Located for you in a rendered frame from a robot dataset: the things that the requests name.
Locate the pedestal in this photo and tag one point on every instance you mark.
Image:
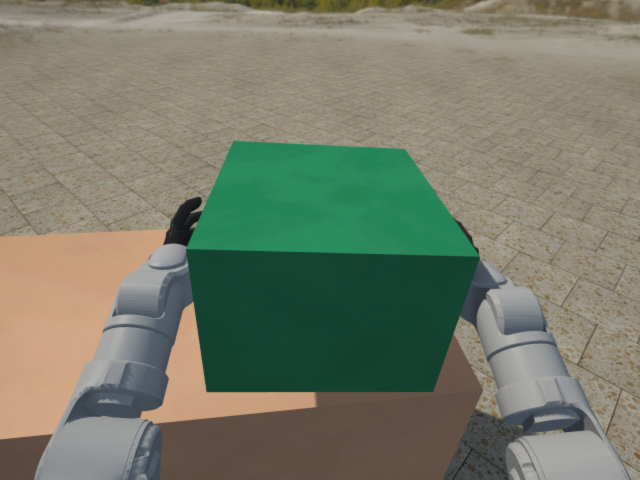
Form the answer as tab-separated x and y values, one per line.
56	292

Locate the carton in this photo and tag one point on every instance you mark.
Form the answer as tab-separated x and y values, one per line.
318	268

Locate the left robot hand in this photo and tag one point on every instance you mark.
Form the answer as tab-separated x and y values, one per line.
180	230

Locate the right robot hand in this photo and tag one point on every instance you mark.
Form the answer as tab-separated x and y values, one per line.
466	234

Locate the left robot forearm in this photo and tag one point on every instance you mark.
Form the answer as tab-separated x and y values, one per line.
127	374

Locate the right robot forearm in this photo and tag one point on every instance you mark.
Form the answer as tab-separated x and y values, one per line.
535	389

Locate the robot left upper arm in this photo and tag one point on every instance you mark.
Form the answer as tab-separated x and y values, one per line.
105	448

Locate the robot right upper arm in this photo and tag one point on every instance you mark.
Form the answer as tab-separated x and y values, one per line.
578	455

